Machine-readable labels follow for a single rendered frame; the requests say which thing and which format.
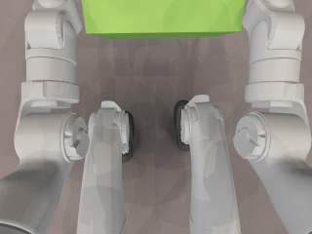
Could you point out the robot right shin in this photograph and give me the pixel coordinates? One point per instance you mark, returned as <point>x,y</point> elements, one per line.
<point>204,98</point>

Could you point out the robot left forearm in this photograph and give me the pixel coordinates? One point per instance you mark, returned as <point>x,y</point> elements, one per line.
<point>50,33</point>

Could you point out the robot left foot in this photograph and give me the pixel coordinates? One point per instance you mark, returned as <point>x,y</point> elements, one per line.
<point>126,156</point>

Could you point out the left robot upper arm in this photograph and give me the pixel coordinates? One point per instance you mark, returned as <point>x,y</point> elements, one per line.
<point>48,144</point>

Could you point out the right robot upper arm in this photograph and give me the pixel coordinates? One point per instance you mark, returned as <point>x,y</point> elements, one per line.
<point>276,145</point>

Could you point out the robot right forearm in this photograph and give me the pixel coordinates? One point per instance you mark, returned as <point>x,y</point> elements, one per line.
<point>275,40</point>

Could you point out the carton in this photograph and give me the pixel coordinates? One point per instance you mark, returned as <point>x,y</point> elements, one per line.
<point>154,19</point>

